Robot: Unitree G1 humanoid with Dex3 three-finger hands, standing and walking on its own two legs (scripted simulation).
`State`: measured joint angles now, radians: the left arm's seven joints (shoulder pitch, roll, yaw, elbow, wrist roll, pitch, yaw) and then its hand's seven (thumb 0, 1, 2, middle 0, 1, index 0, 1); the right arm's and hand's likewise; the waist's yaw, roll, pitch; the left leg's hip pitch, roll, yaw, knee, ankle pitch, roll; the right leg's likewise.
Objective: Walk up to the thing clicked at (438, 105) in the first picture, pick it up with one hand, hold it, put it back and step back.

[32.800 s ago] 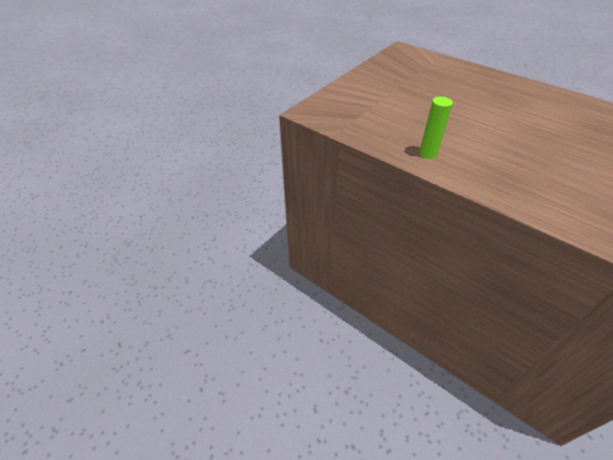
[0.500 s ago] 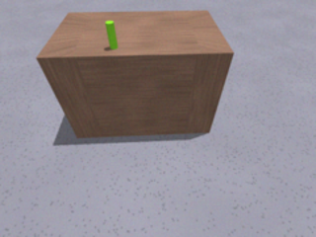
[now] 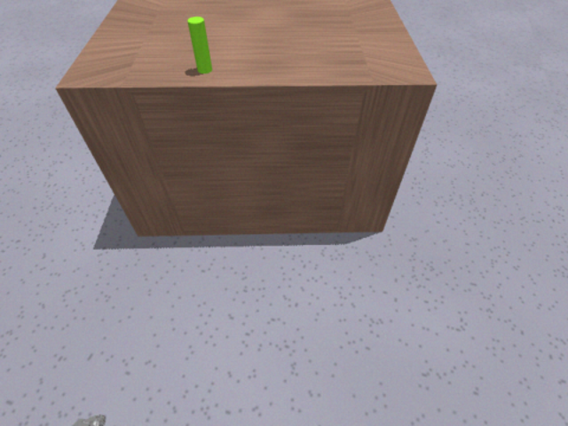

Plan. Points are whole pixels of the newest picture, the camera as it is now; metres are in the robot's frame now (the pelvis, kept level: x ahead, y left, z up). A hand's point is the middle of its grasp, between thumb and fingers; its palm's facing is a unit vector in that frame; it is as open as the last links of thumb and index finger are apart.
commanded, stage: step back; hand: left
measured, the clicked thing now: (200, 46) +1.06 +0.24 +0.01
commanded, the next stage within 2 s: stand in 0.08 s
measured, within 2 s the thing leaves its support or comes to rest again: neither
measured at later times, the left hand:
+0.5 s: hand out of the picture +0.11 +0.25 -0.14, palm faces -0.02 -0.95 -0.32, open 7.4 cm
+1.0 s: hand out of the picture +0.07 +0.25 -0.13, palm faces -0.03 -0.94 -0.34, open 7.4 cm
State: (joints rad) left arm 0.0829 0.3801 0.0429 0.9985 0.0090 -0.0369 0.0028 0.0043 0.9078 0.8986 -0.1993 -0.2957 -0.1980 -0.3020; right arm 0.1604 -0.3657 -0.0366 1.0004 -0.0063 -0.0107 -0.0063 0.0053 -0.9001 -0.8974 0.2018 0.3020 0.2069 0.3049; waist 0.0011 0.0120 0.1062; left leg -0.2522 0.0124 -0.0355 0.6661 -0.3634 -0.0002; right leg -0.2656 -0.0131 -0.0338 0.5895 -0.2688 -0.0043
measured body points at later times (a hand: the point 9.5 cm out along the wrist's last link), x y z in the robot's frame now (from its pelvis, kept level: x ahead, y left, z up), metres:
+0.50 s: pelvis +0.01 +0.00 +0.02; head +0.03 +0.00 +0.47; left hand +0.11 +0.30 -0.11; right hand +0.11 -0.30 -0.11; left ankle +0.00 +0.13 -0.73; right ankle +0.02 -0.13 -0.73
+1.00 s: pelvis +0.00 -0.01 +0.02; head +0.02 -0.01 +0.47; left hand +0.07 +0.30 -0.11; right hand +0.06 -0.31 -0.12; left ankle +0.00 +0.13 -0.73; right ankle +0.02 -0.13 -0.73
